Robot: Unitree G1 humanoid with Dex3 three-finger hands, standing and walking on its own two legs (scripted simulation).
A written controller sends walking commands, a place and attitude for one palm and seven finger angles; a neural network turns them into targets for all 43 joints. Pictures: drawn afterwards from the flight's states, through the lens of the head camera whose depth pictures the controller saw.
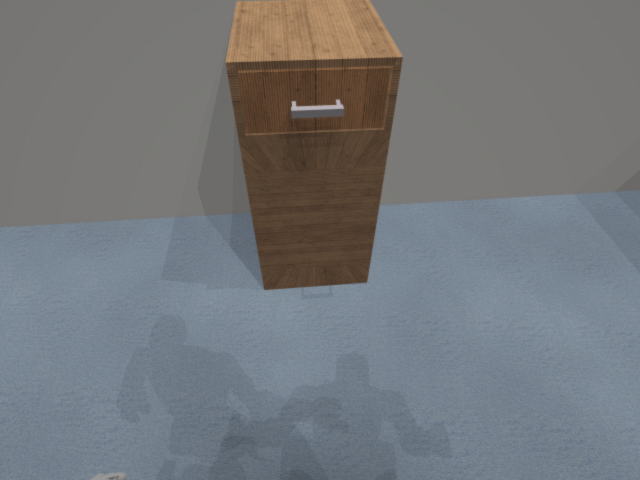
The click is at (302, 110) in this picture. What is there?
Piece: drawer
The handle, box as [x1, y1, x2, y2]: [291, 99, 343, 117]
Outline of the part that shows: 343,107 340,104 339,99 336,100 335,105 296,106 295,101 292,101 291,115 292,117 339,116 343,115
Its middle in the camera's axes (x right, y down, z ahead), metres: -0.01 -0.32 +0.94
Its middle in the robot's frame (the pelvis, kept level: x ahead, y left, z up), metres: +0.92 +0.06 +0.01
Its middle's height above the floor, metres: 0.78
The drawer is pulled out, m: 0.00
